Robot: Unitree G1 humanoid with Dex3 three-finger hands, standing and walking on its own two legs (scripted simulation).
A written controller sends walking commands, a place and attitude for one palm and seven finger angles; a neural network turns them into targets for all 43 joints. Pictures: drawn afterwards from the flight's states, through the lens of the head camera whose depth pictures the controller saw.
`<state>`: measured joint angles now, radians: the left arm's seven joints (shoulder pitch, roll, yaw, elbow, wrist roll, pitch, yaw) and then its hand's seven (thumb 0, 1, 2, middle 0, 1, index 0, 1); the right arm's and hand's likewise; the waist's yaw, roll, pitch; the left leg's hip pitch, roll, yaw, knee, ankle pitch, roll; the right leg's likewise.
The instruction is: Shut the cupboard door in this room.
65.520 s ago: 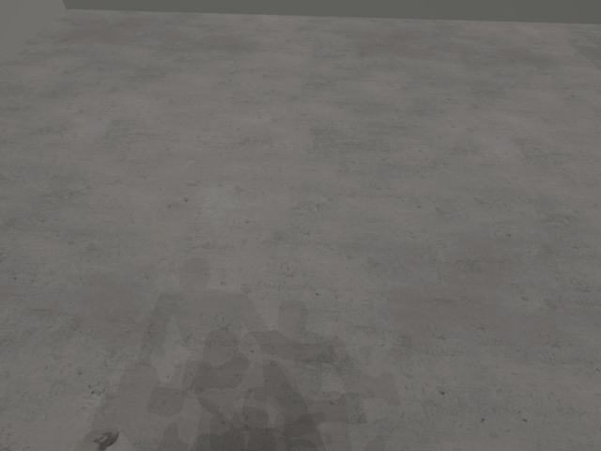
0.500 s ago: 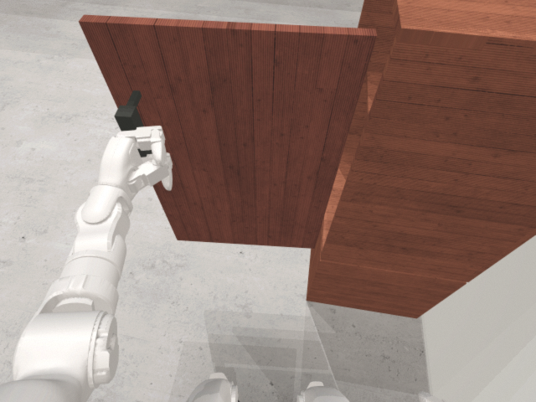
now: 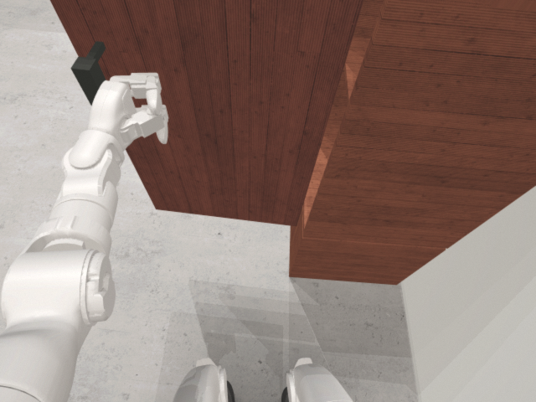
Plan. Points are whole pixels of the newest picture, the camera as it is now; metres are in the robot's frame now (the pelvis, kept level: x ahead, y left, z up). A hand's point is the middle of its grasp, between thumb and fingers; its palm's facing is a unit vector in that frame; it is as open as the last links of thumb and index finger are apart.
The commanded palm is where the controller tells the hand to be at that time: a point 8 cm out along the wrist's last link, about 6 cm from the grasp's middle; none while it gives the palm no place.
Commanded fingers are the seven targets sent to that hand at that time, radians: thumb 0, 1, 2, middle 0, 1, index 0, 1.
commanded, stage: push the door shut along its arc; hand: left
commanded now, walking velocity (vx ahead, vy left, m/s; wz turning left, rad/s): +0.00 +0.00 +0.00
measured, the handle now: (109, 94) +0.56 +0.20 +0.10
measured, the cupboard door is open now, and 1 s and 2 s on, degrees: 87 68 65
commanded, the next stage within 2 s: pull the fist back off the door in 0.82 s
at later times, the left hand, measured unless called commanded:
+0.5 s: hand (175, 92) +0.55 +0.10 +0.11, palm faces -0.33 -0.95 -0.02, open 3.0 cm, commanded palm +0.57 +0.13 +0.11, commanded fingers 0.00 0.90 0.90 -1.30 -1.50 -1.30 -1.50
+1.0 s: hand (194, 68) +0.61 +0.07 +0.11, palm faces -0.24 -0.97 +0.09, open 3.2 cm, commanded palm +0.60 +0.08 +0.11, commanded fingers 0.00 0.90 0.90 -1.30 -1.50 -1.30 -1.50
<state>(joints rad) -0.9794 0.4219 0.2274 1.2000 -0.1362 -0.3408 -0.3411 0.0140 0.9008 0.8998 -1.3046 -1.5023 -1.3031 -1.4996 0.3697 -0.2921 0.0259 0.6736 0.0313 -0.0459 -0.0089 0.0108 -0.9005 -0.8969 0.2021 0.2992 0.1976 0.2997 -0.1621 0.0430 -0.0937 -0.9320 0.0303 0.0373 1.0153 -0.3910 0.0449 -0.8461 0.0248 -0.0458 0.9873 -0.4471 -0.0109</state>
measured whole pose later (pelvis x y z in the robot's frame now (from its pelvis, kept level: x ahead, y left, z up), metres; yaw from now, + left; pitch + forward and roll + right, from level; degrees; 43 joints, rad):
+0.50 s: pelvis +0.01 +0.00 -0.02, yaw +0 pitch +23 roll -4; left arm -1.23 0.53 0.21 1.32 -0.11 -0.25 -0.41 -0.01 0.92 0.94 -1.30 -1.50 -1.30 -1.50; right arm 0.39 -0.30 0.03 0.70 0.01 -0.05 -0.02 0.01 -0.90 -0.90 0.20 0.30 0.20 0.30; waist -0.21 0.05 -0.09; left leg -1.08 0.04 0.01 1.10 -0.42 0.04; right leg -0.98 0.04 -0.07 1.05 -0.47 -0.02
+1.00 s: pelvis +0.01 +0.00 -0.03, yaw -1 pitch +28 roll -5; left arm -1.44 0.53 0.28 1.37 -0.06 -0.14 -0.27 0.00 0.95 0.96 -1.30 -1.50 -1.30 -1.50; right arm 0.42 -0.27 0.04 0.71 -0.03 -0.08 0.00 0.01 -0.90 -0.90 0.20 0.30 0.20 0.30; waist -0.26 0.07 -0.10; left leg -1.23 0.05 0.00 1.19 -0.46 0.04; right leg -1.12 0.05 -0.08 1.13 -0.50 -0.02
